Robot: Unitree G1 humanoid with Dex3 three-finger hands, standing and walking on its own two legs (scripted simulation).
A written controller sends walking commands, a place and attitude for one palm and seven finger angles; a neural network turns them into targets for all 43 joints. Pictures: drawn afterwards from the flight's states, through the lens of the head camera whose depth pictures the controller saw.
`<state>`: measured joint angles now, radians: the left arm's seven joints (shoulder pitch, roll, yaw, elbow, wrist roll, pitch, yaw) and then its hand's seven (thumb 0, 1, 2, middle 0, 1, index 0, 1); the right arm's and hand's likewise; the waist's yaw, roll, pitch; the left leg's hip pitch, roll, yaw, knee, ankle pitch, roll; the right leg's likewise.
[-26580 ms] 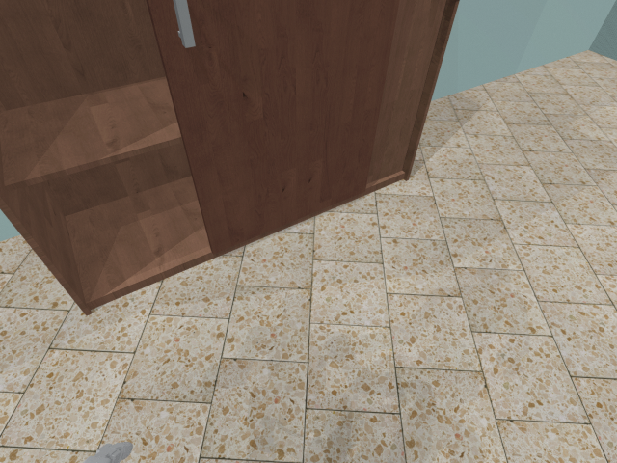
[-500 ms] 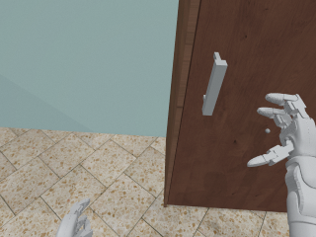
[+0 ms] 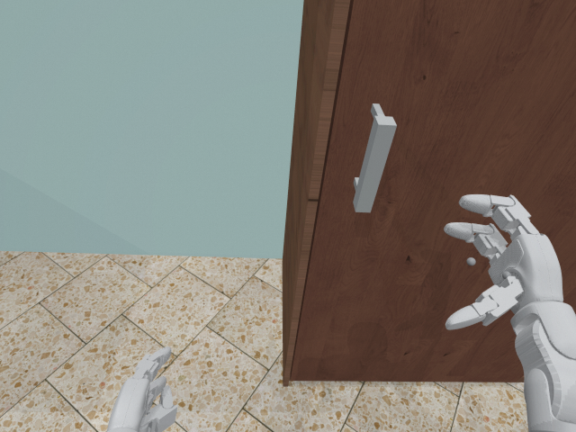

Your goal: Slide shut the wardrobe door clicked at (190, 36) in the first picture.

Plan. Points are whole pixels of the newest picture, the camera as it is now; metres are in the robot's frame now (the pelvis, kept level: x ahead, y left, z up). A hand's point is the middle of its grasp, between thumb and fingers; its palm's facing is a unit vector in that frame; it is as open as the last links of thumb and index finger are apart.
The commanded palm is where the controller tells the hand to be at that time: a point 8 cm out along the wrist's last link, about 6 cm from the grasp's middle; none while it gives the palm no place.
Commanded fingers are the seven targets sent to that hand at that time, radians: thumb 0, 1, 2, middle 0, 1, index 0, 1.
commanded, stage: draw the hand back to the body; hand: right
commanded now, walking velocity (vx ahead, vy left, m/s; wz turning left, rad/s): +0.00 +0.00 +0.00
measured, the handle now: (369, 159) +0.45 -0.12 +0.19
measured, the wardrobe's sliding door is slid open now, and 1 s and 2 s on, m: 0.00 0.00 0.00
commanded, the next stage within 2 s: step back with the hand held close in 1.46 s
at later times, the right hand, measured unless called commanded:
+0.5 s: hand (520, 291) +0.23 -0.25 +0.17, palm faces +0.30 +0.93 -0.23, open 14.1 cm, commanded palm +0.19 -0.28 +0.18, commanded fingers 0.00 0.12 -0.41 0.23 0.89 0.23 0.89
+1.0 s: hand (551, 299) +0.22 -0.28 +0.17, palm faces +0.43 +0.83 -0.36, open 9.6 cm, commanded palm +0.17 -0.32 +0.18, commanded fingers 0.00 -0.79 -0.85 0.20 0.36 0.20 0.36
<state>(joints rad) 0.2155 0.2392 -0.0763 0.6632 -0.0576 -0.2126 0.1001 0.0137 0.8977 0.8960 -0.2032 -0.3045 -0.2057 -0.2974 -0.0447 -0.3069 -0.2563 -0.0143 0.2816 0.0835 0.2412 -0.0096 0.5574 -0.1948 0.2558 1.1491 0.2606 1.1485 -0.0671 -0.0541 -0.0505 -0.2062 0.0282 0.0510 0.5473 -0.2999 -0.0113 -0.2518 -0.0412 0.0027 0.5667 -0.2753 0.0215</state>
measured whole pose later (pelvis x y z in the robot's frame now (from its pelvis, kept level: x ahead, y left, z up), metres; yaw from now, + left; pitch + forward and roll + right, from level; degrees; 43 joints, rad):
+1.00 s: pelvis +0.02 -0.02 +0.01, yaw +1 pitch -4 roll +0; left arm 0.20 0.21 -0.02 0.65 0.00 -0.15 0.06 0.01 0.90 0.90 -0.20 -0.30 -0.20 -0.30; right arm 0.39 -0.35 -0.34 -0.34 0.07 -0.11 -0.08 0.01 -0.44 -0.67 0.22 0.57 0.23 0.56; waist -0.07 -0.04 0.00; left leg -0.10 0.05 0.02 0.45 -0.28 -0.04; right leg -0.14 -0.02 -0.04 0.48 -0.27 -0.01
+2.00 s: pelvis -0.03 -0.04 +0.00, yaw +2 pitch +0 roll +1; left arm 0.18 0.21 0.00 0.55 0.00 -0.03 0.08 0.01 0.90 0.90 -0.20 -0.30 -0.20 -0.30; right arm 0.54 -0.44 -0.41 -0.48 0.04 -0.18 -0.11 0.02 -0.88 -0.89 0.22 0.30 0.22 0.30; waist -0.02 0.01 0.05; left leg -0.28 0.06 -0.01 0.47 -0.20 -0.06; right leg -0.31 -0.01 -0.06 0.52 -0.21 -0.03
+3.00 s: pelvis -0.20 -0.04 +0.00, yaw +1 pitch +2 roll +2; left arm 0.22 0.14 -0.02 0.58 0.02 -0.18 0.04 0.01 0.90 0.90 -0.21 -0.30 -0.21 -0.30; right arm 0.52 -0.44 -0.45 -0.59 0.03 -0.25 -0.13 0.02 -0.89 -0.89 0.21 0.30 0.21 0.30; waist -0.03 0.04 0.00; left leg -0.16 -0.01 0.03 0.48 -0.45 0.04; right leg -0.49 -0.06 -0.06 0.50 -0.13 -0.02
